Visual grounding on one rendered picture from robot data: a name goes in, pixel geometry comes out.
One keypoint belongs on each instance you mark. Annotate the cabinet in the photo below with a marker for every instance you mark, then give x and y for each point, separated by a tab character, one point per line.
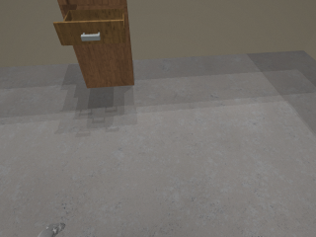
103	64

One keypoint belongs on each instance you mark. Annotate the drawer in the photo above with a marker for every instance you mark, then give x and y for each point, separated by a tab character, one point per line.
110	23

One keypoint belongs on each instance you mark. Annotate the left robot hand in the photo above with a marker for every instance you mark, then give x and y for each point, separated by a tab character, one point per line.
52	230

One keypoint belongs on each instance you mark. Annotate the handle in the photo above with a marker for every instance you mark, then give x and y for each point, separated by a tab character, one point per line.
90	37

